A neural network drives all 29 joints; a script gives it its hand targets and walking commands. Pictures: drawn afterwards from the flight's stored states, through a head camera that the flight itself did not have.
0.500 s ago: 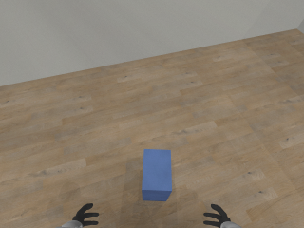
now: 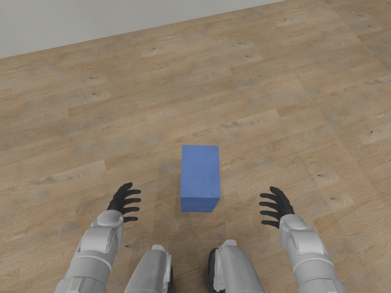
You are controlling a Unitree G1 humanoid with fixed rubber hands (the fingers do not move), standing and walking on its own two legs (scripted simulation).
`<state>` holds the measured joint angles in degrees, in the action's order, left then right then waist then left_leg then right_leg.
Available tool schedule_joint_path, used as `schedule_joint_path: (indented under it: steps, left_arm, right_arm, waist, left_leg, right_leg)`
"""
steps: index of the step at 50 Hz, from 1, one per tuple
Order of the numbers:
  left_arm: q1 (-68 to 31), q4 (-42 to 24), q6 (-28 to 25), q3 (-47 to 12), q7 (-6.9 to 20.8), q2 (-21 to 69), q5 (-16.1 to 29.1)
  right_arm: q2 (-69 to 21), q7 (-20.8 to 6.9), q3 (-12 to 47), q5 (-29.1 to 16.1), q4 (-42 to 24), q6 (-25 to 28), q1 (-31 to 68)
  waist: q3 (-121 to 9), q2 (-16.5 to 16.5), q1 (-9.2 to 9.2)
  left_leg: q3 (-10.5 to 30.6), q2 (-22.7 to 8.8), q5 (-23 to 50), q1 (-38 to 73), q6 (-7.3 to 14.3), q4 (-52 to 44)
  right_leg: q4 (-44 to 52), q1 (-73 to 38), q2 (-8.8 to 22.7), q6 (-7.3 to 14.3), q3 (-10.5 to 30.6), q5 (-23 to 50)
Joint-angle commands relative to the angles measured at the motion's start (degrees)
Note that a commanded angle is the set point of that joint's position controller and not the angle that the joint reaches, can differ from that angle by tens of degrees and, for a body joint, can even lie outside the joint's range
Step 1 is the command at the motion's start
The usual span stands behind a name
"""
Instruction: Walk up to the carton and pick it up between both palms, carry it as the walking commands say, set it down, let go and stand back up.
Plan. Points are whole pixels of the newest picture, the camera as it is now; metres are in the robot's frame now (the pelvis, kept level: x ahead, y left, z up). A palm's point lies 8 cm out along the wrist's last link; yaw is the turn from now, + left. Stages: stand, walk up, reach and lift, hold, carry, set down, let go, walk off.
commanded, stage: reach and lift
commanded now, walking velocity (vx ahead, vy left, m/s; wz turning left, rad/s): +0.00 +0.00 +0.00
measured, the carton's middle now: (198, 181) +0.49 -0.02 -0.55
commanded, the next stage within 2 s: none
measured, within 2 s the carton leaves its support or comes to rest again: neither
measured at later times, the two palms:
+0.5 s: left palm (139, 157) +0.42 +0.15 -0.13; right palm (266, 159) +0.43 -0.18 -0.13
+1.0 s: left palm (143, 140) +0.49 +0.15 -0.17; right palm (256, 140) +0.50 -0.17 -0.17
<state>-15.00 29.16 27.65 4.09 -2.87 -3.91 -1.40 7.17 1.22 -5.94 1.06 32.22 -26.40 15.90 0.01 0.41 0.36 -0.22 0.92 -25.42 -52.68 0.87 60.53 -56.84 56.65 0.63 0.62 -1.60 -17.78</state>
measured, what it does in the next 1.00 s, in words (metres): stands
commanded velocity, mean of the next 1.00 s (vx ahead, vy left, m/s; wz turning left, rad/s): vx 0.00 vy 0.00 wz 0.00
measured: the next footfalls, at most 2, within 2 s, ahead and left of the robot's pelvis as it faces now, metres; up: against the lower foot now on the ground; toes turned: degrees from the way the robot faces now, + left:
none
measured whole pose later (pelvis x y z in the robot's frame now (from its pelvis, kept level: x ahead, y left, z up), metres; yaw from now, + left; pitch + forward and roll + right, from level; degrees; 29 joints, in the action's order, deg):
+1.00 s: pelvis +0.00 -0.01 -0.04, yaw +2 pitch +47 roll +2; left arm -60.2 47.3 4.4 20.8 -6.4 -5.1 -6.0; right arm 7.8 3.4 -22.0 9.9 52.3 -4.1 64.6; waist -3.2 -0.4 -0.7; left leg -0.3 1.7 -21.8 -87.9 0.0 63.2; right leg -59.9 91.9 1.3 1.2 -1.2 -14.4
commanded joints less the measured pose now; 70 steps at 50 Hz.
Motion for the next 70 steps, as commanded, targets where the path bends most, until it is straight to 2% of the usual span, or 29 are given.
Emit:
schedule_joint_path:
  steps: [1,8,13,21,26,30,36,42,46,52,56,63,70]
  left_arm:
    - [-15.5,-3.1,-0.4,1.0,-0.8,-3.7,0.7]
    - [-30.9,6.4,-3.4,3.1,-2.7,-3.5,1.4]
    - [-37.6,11.6,-8.5,5.5,-3.8,-4.0,0.7]
    - [-43.4,13.0,-17.3,8.7,-4.7,-5.4,-0.9]
    - [-46.8,13.3,-21.0,9.7,-4.5,-5.7,-0.4]
    - [-48.9,13.7,-23.0,10.8,-4.1,-6.4,-0.5]
    - [-54.8,12.7,-24.0,12.7,-3.6,-6.9,-1.2]
    - [-54.9,12.8,-24.2,15.1,-3.4,-6.0,-3.1]
    - [-53.9,12.4,-24.2,16.4,-3.5,-5.1,-4.4]
    - [-56.9,12.7,-24.0,16.5,-4.0,-3.5,-5.0]
    - [-59.4,12.6,-23.3,15.6,-4.9,-4.1,-4.2]
    - [-62.2,12.9,-22.0,13.9,-6.6,-5.9,-1.8]
    - [-66.5,13.8,-21.0,11.0,-7.5,-7.0,1.6]
  right_arm:
    - [4.2,0.9,-1.7,0.9,-3.0,0.3,16.3]
    - [4.1,3.2,-5.2,2.7,7.5,3.5,30.4]
    - [4.1,4.8,-7.0,2.7,11.2,8.6,37.9]
    - [3.6,6.6,-7.6,2.3,12.1,16.3,45.5]
    - [4.0,6.4,-7.9,2.3,12.7,19.7,49.8]
    - [4.1,5.8,-9.1,3.2,13.6,21.6,52.5]
    - [4.4,4.5,-11.3,4.9,13.1,22.5,60.2]
    - [4.2,3.5,-14.3,7.6,13.9,22.8,59.6]
    - [4.3,2.5,-15.7,8.9,13.8,23.2,59.1]
    - [5.0,1.6,-16.3,8.9,15.8,23.7,62.6]
    - [6.4,2.1,-15.8,7.8,16.5,23.3,64.8]
    - [8.6,3.4,-13.7,4.6,17.3,22.0,67.2]
    - [11.6,4.3,-11.5,1.9,18.1,21.4,71.3]
  waist:
    - [-21.7,-0.7,0.14]
    - [-24.9,-1.0,-1.17]
    - [-31.6,-0.1,-0.75]
    - [-44.5,1.5,0.17]
    - [-50.0,1.8,0.24]
    - [-53.8,1.7,-0.06]
    - [-58.3,1.2,-0.38]
    - [-61.3,0.7,-1.17]
    - [-59.5,0.2,-1.19]
    - [-55.4,0.0,-1.37]
    - [-58.0,0.1,-1.57]
    - [-62.6,0.3,-0.84]
    - [-63.8,0.1,-1.39]
  left_leg:
    - [0.8,0.2,-4.7,-1.5,-1.0,-12.0]
    - [0.5,1.3,-2.6,-3.7,-2.1,-10.7]
    - [-0.5,2.6,1.6,-6.0,-2.4,-8.5]
    - [-0.6,4.4,11.8,-11.9,-2.6,-6.2]
    - [-0.6,5.0,15.6,-17.8,-2.9,-5.9]
    - [-0.7,5.2,17.8,-21.3,-2.9,-6.1]
    - [-1.0,5.1,20.0,-23.5,-2.7,-6.2]
    - [-1.0,5.3,23.9,-23.4,-3.0,-5.1]
    - [-0.8,5.1,24.6,-24.4,-3.3,-4.1]
    - [-0.6,5.1,19.3,-28.2,-3.8,1.1]
    - [-1.3,5.5,16.6,-29.6,-4.3,7.0]
    - [-2.8,5.9,13.9,-33.4,-4.8,16.7]
    - [-3.0,5.7,11.3,-36.6,-4.9,24.6]
  right_leg:
    - [5.2,-22.5,-1.5,0.0,1.2,-7.2]
    - [3.8,-20.0,-1.8,0.3,1.1,-4.9]
    - [2.8,-19.6,-2.3,-0.2,1.5,-0.9]
    - [-0.5,-22.8,-3.5,-1.0,3.3,15.0]
    - [-2.6,-25.2,-3.6,-0.6,5.0,25.2]
    - [-3.3,-26.6,-3.7,-0.4,5.6,30.4]
    - [-3.7,-25.4,-3.9,-0.8,5.2,32.5]
    - [-5.1,-24.1,-4.2,-1.2,4.2,36.2]
    - [-5.9,-19.3,-4.4,-1.3,3.8,35.0]
    - [-10.1,-6.9,-4.6,-1.2,3.2,25.9]
    - [-15.3,-1.9,-4.8,-1.5,2.3,22.1]
    - [-24.0,3.7,-5.3,-1.7,1.2,19.2]
    - [-31.2,10.7,-5.4,-1.6,0.1,15.3]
